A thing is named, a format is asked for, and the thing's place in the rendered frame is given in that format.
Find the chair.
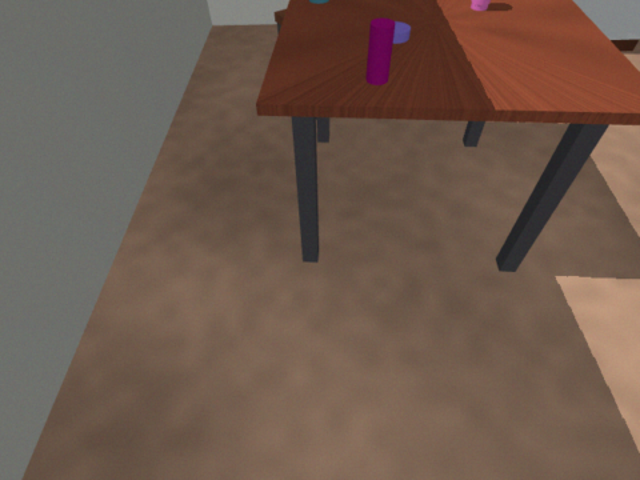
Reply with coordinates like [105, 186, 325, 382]
[274, 9, 317, 120]

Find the table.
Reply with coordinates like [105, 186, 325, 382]
[256, 0, 640, 272]

